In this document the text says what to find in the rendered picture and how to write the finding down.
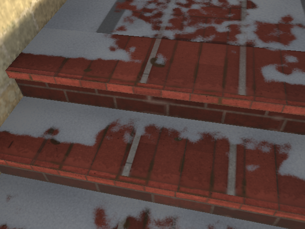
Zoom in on stairs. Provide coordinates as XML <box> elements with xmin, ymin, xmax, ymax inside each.
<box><xmin>0</xmin><ymin>78</ymin><xmax>305</xmax><ymax>229</ymax></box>

